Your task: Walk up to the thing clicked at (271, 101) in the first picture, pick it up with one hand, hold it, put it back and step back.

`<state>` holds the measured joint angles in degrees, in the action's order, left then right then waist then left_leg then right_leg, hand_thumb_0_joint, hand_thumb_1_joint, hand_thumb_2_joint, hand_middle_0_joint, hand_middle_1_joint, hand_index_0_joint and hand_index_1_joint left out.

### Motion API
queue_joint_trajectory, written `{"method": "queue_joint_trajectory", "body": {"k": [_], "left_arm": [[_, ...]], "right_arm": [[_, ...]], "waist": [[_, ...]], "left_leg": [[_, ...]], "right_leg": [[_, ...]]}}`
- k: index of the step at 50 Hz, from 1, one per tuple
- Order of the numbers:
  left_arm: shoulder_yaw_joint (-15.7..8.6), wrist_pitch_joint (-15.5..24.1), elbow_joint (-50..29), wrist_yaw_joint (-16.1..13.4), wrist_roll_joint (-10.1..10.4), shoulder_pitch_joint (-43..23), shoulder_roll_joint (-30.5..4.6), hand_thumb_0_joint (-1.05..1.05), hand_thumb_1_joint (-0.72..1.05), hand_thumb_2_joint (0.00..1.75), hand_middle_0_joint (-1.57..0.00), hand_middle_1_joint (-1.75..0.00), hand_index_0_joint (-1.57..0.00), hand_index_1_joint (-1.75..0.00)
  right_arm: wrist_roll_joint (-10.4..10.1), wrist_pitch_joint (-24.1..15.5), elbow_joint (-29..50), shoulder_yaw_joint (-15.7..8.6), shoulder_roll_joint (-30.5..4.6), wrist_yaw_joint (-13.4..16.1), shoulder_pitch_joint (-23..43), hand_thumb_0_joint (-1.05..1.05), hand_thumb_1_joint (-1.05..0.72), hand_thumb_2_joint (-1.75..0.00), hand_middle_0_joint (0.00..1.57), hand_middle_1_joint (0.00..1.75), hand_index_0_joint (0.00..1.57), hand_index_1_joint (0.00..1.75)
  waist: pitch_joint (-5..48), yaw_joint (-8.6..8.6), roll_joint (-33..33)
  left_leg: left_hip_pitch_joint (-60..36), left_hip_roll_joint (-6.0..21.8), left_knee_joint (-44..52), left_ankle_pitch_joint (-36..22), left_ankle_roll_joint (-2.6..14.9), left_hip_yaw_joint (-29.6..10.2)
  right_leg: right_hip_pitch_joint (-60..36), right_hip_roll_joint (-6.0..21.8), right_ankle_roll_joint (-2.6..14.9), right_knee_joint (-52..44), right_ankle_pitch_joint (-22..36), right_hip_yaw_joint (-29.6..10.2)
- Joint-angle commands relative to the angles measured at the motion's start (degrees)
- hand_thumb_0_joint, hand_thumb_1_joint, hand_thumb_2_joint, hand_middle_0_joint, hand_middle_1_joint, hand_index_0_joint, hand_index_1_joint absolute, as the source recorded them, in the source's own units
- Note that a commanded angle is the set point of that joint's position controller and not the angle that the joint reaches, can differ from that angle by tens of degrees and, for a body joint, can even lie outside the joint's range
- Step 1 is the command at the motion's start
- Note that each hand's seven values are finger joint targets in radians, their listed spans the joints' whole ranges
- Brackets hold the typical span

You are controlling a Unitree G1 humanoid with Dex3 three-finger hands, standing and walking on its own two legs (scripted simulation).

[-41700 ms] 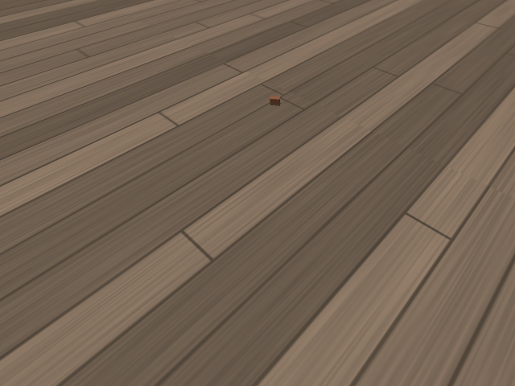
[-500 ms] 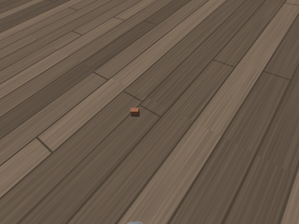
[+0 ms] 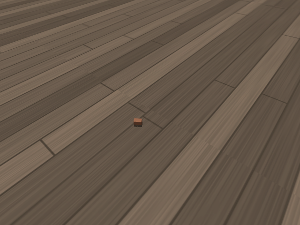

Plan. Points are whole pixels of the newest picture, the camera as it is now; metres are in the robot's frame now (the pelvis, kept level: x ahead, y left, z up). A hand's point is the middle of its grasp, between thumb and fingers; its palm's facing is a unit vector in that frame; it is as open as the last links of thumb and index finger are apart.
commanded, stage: step back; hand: left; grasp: from above
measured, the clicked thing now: (137, 121) +1.13 +0.22 -0.75
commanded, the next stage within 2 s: stand in 0.54 s
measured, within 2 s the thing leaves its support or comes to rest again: neither
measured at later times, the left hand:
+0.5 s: hand out of the picture +0.14 +0.31 -0.15, palm faces +0.00 -0.93 -0.37, open 7.4 cm
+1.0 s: hand out of the picture +0.13 +0.29 -0.14, palm faces -0.03 -0.94 -0.34, open 7.4 cm
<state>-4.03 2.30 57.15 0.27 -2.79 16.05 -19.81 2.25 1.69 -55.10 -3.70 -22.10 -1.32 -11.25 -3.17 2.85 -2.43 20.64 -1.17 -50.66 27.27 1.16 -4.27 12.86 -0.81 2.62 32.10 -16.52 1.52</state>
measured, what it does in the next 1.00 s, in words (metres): steps on the spot: left foot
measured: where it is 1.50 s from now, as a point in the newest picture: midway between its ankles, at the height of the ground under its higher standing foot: outside the picture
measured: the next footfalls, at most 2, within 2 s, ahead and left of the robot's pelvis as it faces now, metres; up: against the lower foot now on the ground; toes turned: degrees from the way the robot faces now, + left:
left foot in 0.18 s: +0.11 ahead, +0.18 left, +0.00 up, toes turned +2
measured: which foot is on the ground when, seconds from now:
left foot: up 0.00-0.16, down 0.18-1.00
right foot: down 0.00-1.00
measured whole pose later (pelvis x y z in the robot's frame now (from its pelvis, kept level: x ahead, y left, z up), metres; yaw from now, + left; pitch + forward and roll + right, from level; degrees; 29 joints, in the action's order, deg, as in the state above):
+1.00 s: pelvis +0.04 +0.04 +0.01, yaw +0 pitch -4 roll +0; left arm -0.4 0.5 64.7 0.7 -0.8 4.2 -20.0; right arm 0.7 -0.5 -64.5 -0.8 -20.2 -0.6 -3.9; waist -4.6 -0.1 -0.5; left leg 8.9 3.2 -21.2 8.7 -2.0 1.2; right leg 4.4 1.1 -1.3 20.6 -12.7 -0.3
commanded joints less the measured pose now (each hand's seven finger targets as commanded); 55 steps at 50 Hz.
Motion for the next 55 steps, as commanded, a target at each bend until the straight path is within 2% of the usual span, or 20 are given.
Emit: {"method": "queue_joint_trajectory", "body": {"k": [1, 3, 5, 8, 9, 10, 11, 12, 13, 15, 17, 19, 20, 21, 23, 25, 33, 49, 52, 55], "left_arm": [[-4.01, 2.62, -5.18, -1.52, 0.57, -4.54, -17.53, 0.00, 0.90, 0.90, -0.20, -0.30, -0.20, -0.30], [-3.95, 2.47, -5.56, -1.26, 0.24, -5.11, -17.89, 0.00, 0.90, 0.90, -0.20, -0.30, -0.20, -0.30], [-3.45, 2.06, -6.25, -1.07, 0.41, -7.94, -17.25, 0.00, 0.90, 0.90, -0.20, -0.30, -0.20, -0.30], [-1.91, 0.53, -5.94, -0.62, 1.49, -6.38, -15.07, 0.00, 0.90, 0.90, -0.20, -0.30, -0.20, -0.30], [-1.26, 0.10, -5.87, -0.53, 1.58, -5.40, -13.65, 0.00, 0.90, 0.90, -0.20, -0.30, -0.20, -0.30], [-0.60, -0.23, -5.78, -0.47, 1.86, -3.81, -11.66, 0.00, 0.90, 0.90, -0.20, -0.30, -0.20, -0.30], [-0.04, -0.65, -6.17, -0.50, 2.51, -4.19, -9.56, 0.00, 0.90, 0.90, -0.20, -0.30, -0.20, -0.30], [-0.77, -1.45, -4.99, -0.97, 2.81, -4.01, -12.14, 0.00, 0.90, 0.90, -0.20, -0.30, -0.20, -0.30], [-0.96, -1.67, -4.01, -0.96, 2.44, -4.45, -13.91, 0.00, 0.90, 0.90, -0.20, -0.30, -0.20, -0.30], [-0.80, -1.33, -3.40, -0.66, 2.42, -3.97, -12.88, 0.00, 0.90, 0.90, -0.20, -0.30, -0.20, -0.30], [-0.92, -0.61, -1.46, -0.80, 2.50, -1.39, -12.72, 0.00, 0.90, 0.90, -0.20, -0.30, -0.20, -0.30], [-1.70, -0.11, -0.49, -1.37, 2.03, -1.88, -14.54, 0.00, 0.90, 0.90, -0.20, -0.30, -0.20, -0.30], [-1.73, 0.17, -1.17, -1.48, 2.04, -3.29, -15.82, 0.00, 0.90, 0.90, -0.20, -0.30, -0.20, -0.30], [-1.76, 0.13, -1.86, -1.31, 2.06, -6.98, -17.11, 0.00, 0.90, 0.90, -0.20, -0.30, -0.20, -0.30], [-0.97, -0.07, -2.67, -1.22, 2.40, -10.28, -14.86, 0.00, 0.90, 0.90, -0.20, -0.30, -0.20, -0.30], [-0.60, -0.30, -1.84, -1.39, 2.41, -8.88, -13.88, 0.00, 0.90, 0.90, -0.20, -0.30, -0.20, -0.30], [1.07, -0.17, 1.52, -1.12, 2.66, -11.34, -12.88, 0.00, 0.90, 0.90, -0.20, -0.30, -0.20, -0.30], [1.27, -0.43, 4.72, -0.44, 2.16, -14.20, -13.17, 0.00, 0.90, 0.90, -0.20, -0.30, -0.20, -0.30], [1.24, -0.54, 5.08, -0.27, 2.17, -14.05, -12.96, 0.00, 0.90, 0.90, -0.20, -0.30, -0.20, -0.30], [1.32, -0.39, 5.28, -0.23, 2.06, -13.70, -13.17, 0.00, 0.90, 0.90, -0.20, -0.30, -0.20, -0.30]], "right_arm": [[-0.34, -2.11, 3.75, -2.78, -10.49, 0.03, 1.03, 0.00, -0.90, -0.90, 0.20, 0.30, 0.20, 0.30], [-0.46, -1.98, 3.95, -2.54, -9.97, -0.38, 0.83, 0.00, -0.90, -0.90, 0.20, 0.30, 0.20, 0.30], [-0.67, -2.48, 3.49, -2.32, -9.14, -0.41, 0.35, 0.00, -0.90, -0.90, 0.20, 0.30, 0.20, 0.30], [-0.47, -3.32, 1.59, -2.50, -8.37, 0.55, -0.40, 0.00, -0.90, -0.90, 0.20, 0.30, 0.20, 0.30], [-0.23, -3.63, 1.33, -2.64, -8.70, 1.12, -0.95, 0.00, -0.90, -0.90, 0.20, 0.30, 0.20, 0.30], [0.08, -3.89, 1.10, -2.98, -10.66, 1.52, -1.61, 0.00, -0.90, -0.90, 0.20, 0.30, 0.20, 0.30], [0.40, -4.25, 1.64, -3.12, -13.19, 1.92, -0.66, 0.00, -0.90, -0.90, 0.20, 0.30, 0.20, 0.30], [-0.21, -4.10, 2.42, -3.25, -17.04, 1.91, 2.12, 0.00, -0.90, -0.90, 0.20, 0.30, 0.20, 0.30], [-0.29, -3.87, 2.41, -3.55, -17.53, 1.80, 4.78, 0.00, -0.90, -0.90, 0.20, 0.30, 0.20, 0.30], [0.15, -3.77, 2.42, -2.48, -14.65, 1.90, 6.84, 0.00, -0.90, -0.90, 0.20, 0.30, 0.20, 0.30], [-0.55, -3.75, 2.24, -1.93, -13.48, 1.96, 7.89, 0.00, -0.90, -0.90, 0.20, 0.30, 0.20, 0.30], [-1.54, -3.55, 2.01, -1.04, -10.69, 1.95, 8.27, 0.00, -0.90, -0.90, 0.20, 0.30, 0.20, 0.30], [-1.90, -3.56, 1.93, -0.60, -9.34, 2.07, 7.71, 0.00, -0.90, -0.90, 0.20, 0.30, 0.20, 0.30], [-1.85, -3.41, 1.13, -0.67, -8.79, 2.13, 6.21, 0.00, -0.90, -0.90, 0.20, 0.30, 0.20, 0.30], [-1.49, -3.82, -0.63, -0.92, -10.12, 2.28, 5.64, 0.00, -0.90, -0.90, 0.20, 0.30, 0.20, 0.30], [-1.53, -3.95, -0.79, -1.10, -11.05, 2.29, 8.15, 0.00, -0.90, -0.90, 0.20, 0.30, 0.20, 0.30], [-2.05, -3.85, -3.04, 0.21, -10.15, 1.91, 9.15, 0.00, -0.90, -0.90, 0.20, 0.30, 0.20, 0.30], [-1.81, -3.55, -5.87, 0.81, -9.78, 1.27, 11.24, 0.00, -0.90, -0.90, 0.20, 0.30, 0.20, 0.30], [-1.69, -3.52, -6.45, 0.87, -10.18, 1.19, 10.70, 0.00, -0.90, -0.90, 0.20, 0.30, 0.20, 0.30], [-1.62, -3.33, -6.65, 0.79, -10.00, 0.90, 10.26, 0.00, -0.90, -0.90, 0.20, 0.30, 0.20, 0.30]], "waist": [[-2.47, -1.68, 6.52], [-2.05, -1.62, 9.58], [-0.51, -2.35, 11.98], [2.67, -2.99, 9.74], [3.75, -3.30, 8.17], [5.55, -3.10, 3.51], [5.91, -2.57, -3.45], [5.37, -2.52, -5.71], [2.99, -2.26, -5.04], [2.22, -0.99, -5.20], [3.74, 0.05, -7.40], [7.38, -0.15, -2.88], [8.98, -1.19, 0.02], [8.33, -2.91, 2.48], [8.30, -3.51, 1.98], [8.66, -2.02, 0.88], [8.69, -2.95, 2.67], [4.26, -2.92, 2.30], [2.43, -2.89, 1.86], [2.10, -3.15, 2.94]], "left_leg": [[7.39, 3.57, -1.55, -3.57, -1.25, -2.88], [4.36, 4.20, 3.85, -3.40, -1.51, -0.64], [-1.11, 4.22, 11.85, -5.18, -1.71, 2.59], [-12.09, 0.15, 23.26, -15.86, -1.64, 7.34], [-14.81, 0.74, 24.93, -17.98, -1.04, 6.46], [-17.09, 5.74, 25.61, -17.38, 0.51, 0.06], [-15.76, 15.28, 30.06, -16.32, 3.82, -13.61], [-7.38, 21.11, 32.72, -8.89, 10.26, -19.64], [-1.78, 21.27, 33.65, -4.89, 11.90, -18.98], [-5.11, 15.58, 29.93, -11.11, 7.66, -10.08], [-4.80, 12.72, 24.65, -22.13, 4.60, -5.07], [-3.42, 9.85, 17.88, -31.56, 2.04, -0.80], [-4.36, 7.44, 16.33, -29.73, 0.74, 1.56], [-7.01, 6.58, 18.16, -23.78, 0.12, 2.26], [-10.53, 8.43, 21.63, -30.20, 0.94, 0.86], [-11.28, 9.70, 20.71, -37.89, 2.32, 0.87], [-16.16, 9.34, 24.46, -39.47, 0.86, 0.98], [-14.73, 9.11, 33.50, -22.25, -0.92, 0.78], [-13.40, 9.07, 35.29, -15.21, -1.13, 0.11], [-13.45, 8.62, 35.09, -13.79, -1.09, 0.06]], "right_leg": [[1.13, 16.88, 8.24, -18.03, -14.62, -19.37], [3.08, 15.94, 7.53, -17.05, -13.36, -16.12], [4.14, 14.71, 6.45, -14.22, -6.09, -11.67], [6.15, 10.49, 3.83, -3.03, 8.39, -5.46], [6.67, 9.28, 2.84, 1.30, 11.87, -4.11], [8.80, 7.16, 1.29, 5.26, 9.34, -3.16], [12.05, 2.58, -0.98, 10.52, 0.38, -1.50], [7.53, 1.80, -1.50, 12.57, -14.19, -1.89], [3.72, 3.36, -1.37, 13.95, -14.88, -2.81], [4.43, 3.47, -0.63, 6.18, -11.44, -2.86], [-0.85, 3.15, -0.97, -3.63, 0.03, -1.36], [-8.16, 5.49, -0.02, -5.45, 14.39, -6.03], [-7.10, 8.09, 1.23, -4.77, 17.71, -10.01], [-3.56, 9.94, 2.27, -4.49, 15.78, -11.67], [-3.08, 7.90, 0.46, -2.30, 19.90, -7.26], [-3.84, 6.52, -0.49, -1.46, 22.19, -4.59], [-7.06, 7.73, -1.70, -7.70, 25.80, -5.45], [-6.40, 7.97, -1.92, -16.11, 10.18, -6.00], [-4.47, 7.55, -1.92, -17.01, 4.79, -6.09], [-2.53, 7.64, -1.99, -18.57, 0.93, -6.33]]}}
